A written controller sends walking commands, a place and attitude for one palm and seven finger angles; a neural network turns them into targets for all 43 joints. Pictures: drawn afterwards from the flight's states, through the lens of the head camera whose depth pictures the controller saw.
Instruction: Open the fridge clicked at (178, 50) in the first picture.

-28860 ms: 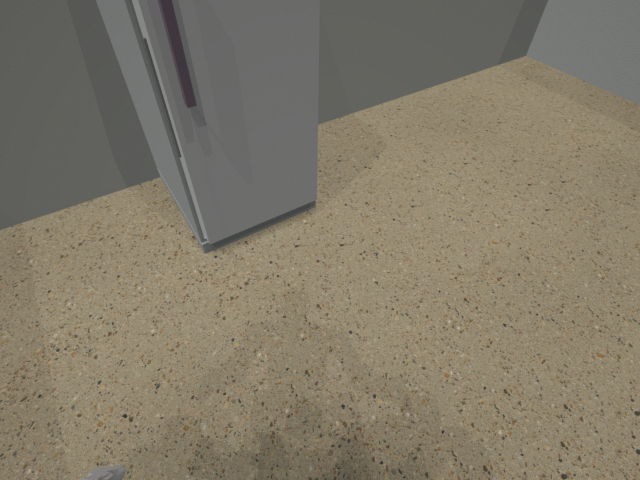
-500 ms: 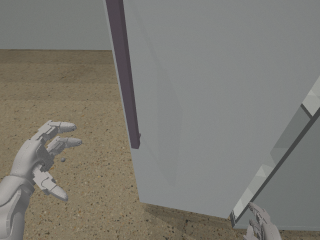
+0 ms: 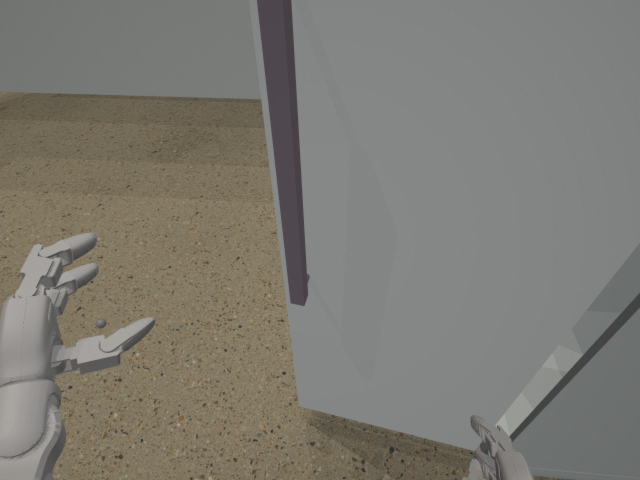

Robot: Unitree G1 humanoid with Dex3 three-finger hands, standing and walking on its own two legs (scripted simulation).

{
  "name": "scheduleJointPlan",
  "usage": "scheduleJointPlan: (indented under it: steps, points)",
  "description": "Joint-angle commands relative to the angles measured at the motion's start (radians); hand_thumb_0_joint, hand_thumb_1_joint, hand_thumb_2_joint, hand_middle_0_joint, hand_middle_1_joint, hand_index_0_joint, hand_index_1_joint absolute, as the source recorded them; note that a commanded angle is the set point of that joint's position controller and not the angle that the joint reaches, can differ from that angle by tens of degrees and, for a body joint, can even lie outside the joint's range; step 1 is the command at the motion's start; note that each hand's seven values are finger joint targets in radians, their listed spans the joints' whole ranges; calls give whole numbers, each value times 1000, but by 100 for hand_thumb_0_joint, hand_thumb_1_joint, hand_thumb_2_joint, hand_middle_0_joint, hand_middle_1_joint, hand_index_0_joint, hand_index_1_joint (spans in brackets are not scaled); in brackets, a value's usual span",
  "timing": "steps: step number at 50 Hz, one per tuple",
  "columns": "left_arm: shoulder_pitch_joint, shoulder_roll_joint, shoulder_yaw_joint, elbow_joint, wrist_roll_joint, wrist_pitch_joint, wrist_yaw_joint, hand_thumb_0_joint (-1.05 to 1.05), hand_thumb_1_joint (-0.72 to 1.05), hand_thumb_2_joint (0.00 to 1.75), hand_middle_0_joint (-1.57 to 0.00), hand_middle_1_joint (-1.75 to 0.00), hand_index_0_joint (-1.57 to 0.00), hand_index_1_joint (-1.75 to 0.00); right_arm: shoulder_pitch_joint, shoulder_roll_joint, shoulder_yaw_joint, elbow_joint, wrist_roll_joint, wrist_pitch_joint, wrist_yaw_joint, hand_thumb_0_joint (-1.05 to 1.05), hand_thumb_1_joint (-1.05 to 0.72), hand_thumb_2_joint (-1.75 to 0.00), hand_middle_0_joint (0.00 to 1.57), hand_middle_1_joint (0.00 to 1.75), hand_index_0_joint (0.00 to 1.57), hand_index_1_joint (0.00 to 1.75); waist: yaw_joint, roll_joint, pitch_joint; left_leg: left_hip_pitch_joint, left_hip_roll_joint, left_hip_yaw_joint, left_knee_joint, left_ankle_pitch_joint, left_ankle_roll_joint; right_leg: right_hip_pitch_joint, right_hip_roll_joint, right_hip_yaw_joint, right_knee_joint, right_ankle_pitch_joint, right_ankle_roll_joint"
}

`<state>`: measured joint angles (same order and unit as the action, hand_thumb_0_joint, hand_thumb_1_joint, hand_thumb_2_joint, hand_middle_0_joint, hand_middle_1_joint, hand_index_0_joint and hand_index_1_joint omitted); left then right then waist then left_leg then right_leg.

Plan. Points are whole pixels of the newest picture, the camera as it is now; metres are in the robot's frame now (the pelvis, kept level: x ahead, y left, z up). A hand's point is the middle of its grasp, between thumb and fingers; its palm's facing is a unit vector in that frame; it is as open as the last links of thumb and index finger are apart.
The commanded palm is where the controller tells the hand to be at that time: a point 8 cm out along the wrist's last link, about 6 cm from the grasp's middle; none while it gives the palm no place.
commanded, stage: draw the hand back to the body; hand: left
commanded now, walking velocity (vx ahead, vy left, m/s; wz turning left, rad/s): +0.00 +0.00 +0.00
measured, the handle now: (294, 179) +0.45 +0.10 +0.17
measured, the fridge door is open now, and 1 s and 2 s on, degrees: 81 81 81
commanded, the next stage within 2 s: step back with the hand held close in 0.64 s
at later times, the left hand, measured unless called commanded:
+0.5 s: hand (73, 331) +0.19 +0.27 +0.16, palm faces +0.50 -0.79 -0.36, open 7.6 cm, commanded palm +0.14 +0.30 +0.17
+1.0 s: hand (89, 340) +0.19 +0.25 +0.16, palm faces +0.40 -0.80 -0.45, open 7.4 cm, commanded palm +0.13 +0.30 +0.17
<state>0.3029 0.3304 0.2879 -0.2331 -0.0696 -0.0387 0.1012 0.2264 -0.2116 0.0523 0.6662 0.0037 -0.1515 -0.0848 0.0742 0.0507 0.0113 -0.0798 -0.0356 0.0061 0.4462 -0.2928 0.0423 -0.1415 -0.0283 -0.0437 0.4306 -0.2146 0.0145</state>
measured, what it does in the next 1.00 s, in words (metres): stands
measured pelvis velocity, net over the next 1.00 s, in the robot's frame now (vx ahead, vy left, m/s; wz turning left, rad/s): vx -0.01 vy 0.00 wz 0.00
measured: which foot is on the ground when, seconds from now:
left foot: down 0.00-1.00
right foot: down 0.00-1.00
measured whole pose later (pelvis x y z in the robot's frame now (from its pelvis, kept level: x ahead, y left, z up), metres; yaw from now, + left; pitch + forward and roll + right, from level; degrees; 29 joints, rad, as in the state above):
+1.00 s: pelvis -0.01 +0.00 +0.00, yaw +0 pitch +0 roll -1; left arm 0.50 0.38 0.37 -0.42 -0.05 -0.16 0.11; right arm 0.20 -0.24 0.00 0.59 0.00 -0.04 -0.08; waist 0.02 0.04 0.00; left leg -0.21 -0.02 0.00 0.49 -0.28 0.04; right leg -0.25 -0.02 -0.05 0.44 -0.18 0.01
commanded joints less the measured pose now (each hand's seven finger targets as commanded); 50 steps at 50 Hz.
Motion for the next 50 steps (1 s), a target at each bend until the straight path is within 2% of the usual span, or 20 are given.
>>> scheduleJointPlan:
  steps: [1, 3, 7, 10, 12, 13, 17, 24, 25, 28, 30, 34, 37, 38, 39, 40, 41, 45, 47, 50]
  points:
    - [-92, 179, 108, -251, 1, -64, 13, 0, 47, 69, -22, -55, -22, -55, -126, -123, -53, -170, -4, -49, -1, 0, -90, -90, 20, 30, 20, 30, -3, 16, -76, -58, 48, -44, -98, 350, -50, 89, 16, -3, -33, 168, -41]
    - [-66, 200, 137, -272, 0, -66, 11, 0, 54, 73, -21, -51, -21, -51, -126, -123, -57, -173, -6, -41, 2, 0, -90, -90, 20, 30, 20, 30, 3, -4, -96, -50, 49, -38, -91, 396, -49, 107, 16, 0, -34, 202, -38]
    - [-22, 216, 172, -287, -2, -63, 10, 0, 68, 80, -21, -43, -21, -43, -131, -120, -59, -178, -6, -27, 5, 0, -90, -90, 20, 30, 20, 30, 8, -3, -71, -64, 48, -33, -94, 384, -51, 108, 19, -1, -45, 199, -38]
    - [-29, 220, 181, -352, 0, -73, 12, 0, 79, 85, -20, -36, -20, -36, -130, -113, -60, -183, -5, -28, 6, 0, -90, -90, 20, 30, 20, 30, 8, 82, -100, -41, 46, -32, -92, 400, -56, 113, 16, 3, -41, 199, -39]
    - [-9, 224, 191, -348, -1, -71, 14, 0, 86, 88, -20, -32, -20, -32, -131, -116, -60, -180, -7, -30, 6, 0, -90, -90, 20, 30, 20, 30, 9, 42, -73, -52, 50, -36, -95, 390, -57, 104, 20, -2, -50, 189, -38]
    - [-11, 217, 184, -370, -1, -73, 14, 0, 90, 90, -20, -30, -20, -30, -132, -113, -61, -183, -5, -31, 6, 0, -90, -90, 20, 30, 20, 30, 5, 63, -77, -45, 48, -32, -94, 392, -55, 105, 18, 1, -47, 193, -38]
    - [-12, 196, 165, -312, 1, -64, 15, 0, 90, 90, -20, -30, -20, -30, -128, -120, -62, -175, -6, -26, 2, 0, -90, -90, 20, 30, 20, 30, -2, -6, -34, -64, 48, -30, -104, 334, -47, 81, 20, -5, -57, 159, -36]
    - [-45, 208, 167, -340, 1, -72, 19, 0, 90, 90, -20, -30, -20, -30, -146, -113, -59, -177, -7, -22, -5, 0, -90, -90, 20, 30, 20, 30, 3, 30, -51, -65, 41, -28, -114, 247, -34, 89, 16, 4, -66, 106, -34]
    - [-33, 216, 178, -324, -1, -73, 21, 0, 90, 90, -20, -30, -20, -30, -145, -111, -58, -175, -8, -24, -7, 0, -90, -90, 20, 30, 20, 30, 5, 5, -49, -69, 39, -25, -111, 238, -29, 88, 17, 4, -69, 106, -33]
    - [-31, 224, 186, -333, -1, -78, 20, 0, 90, 90, -20, -30, -20, -30, -149, -110, -58, -175, -10, -28, -8, 0, -90, -90, 20, 30, 20, 30, 8, 10, -53, -75, 38, -25, -113, 233, -27, 102, 15, 8, -70, 104, -34]
    - [-27, 220, 185, -338, -1, -80, 20, 0, 90, 90, -20, -30, -20, -30, -150, -106, -57, -174, -8, -30, -7, 0, -90, -90, 20, 30, 20, 30, 8, 50, -52, -67, 36, -18, -112, 232, -27, 97, 15, 11, -73, 108, -34]
    - [-15, 211, 179, -309, -4, -80, 18, 0, 90, 90, -20, -30, -20, -30, -153, -106, -57, -171, -8, -32, -8, 0, -90, -90, 20, 30, 20, 30, 6, -3, -24, -79, 39, -16, -115, 205, -22, 82, 16, 12, -85, 82, -30]
    - [-24, 217, 183, -305, -1, -83, 17, 0, 90, 90, -20, -30, -20, -30, -153, -110, -59, -167, -7, -33, -10, 0, -90, -90, 20, 30, 20, 30, 5, 15, -21, -78, 37, -15, -120, 180, -19, 79, 15, 14, -95, 54, -31]
    - [-33, 171, 128, -353, 0, -89, 11, 0, 90, 90, -20, -30, -20, -30, -161, -104, -57, -178, -7, -39, -7, 0, -90, -90, 20, 30, 20, 30, 1, 24, -28, -67, 36, -15, -118, 185, -17, 81, 12, 15, -91, 60, -29]
    - [-156, 319, 265, -438, 9, -140, 28, 0, 90, 90, -20, -30, -20, -30, -160, -135, -57, -229, 4, -17, 1, 0, -90, -90, 20, 30, 20, 30, -36, 15, 27, -173, 60, -44, -71, 96, 5, 2, -43, 128, -146, 43, -36]
    - [-21, 233, 207, -329, 8, -145, 24, 0, 90, 90, -20, -30, -20, -30, -142, -122, -60, -201, -1, -2, 0, 0, -90, -90, 20, 30, 20, 30, -43, -63, 20, -157, 52, -52, -31, 79, 6, -39, -78, 147, -169, -1, -46]
    - [56, 207, 188, -304, 14, -148, 22, 0, 90, 90, -20, -30, -20, -30, -132, -121, -65, -208, -5, 11, 6, 0, -90, -90, 20, 30, 20, 30, -43, -112, 3, -155, 51, -50, 0, 87, 4, -60, -99, 158, -181, -18, -52]
    - [131, 230, 211, -367, 16, -182, 33, 0, 90, 90, -20, -30, -20, -30, -120, -128, -80, -223, -4, 47, 7, 0, -90, -90, 20, 30, 20, 30, -53, -49, -113, -158, 65, -55, 17, 185, -6, -26, -127, 141, -100, 124, -65]
    - [163, 257, 241, -396, 15, -192, 40, 0, 90, 90, -20, -30, -20, -30, -123, -136, -86, -235, -3, 58, 0, 0, -90, -90, 20, 30, 20, 30, -51, -3, -145, -155, 85, -69, -12, 288, -7, -5, -97, 99, -36, 218, -48]
    - [169, 267, 253, -428, 14, -197, 45, 0, 90, 90, -20, -30, -20, -30, -126, -138, -89, -260, 0, 75, -9, 0, -90, -90, 20, 30, 20, 30, -48, 17, -175, -192, 117, -95, -46, 406, -5, 48, -48, 67, 55, 311, -22]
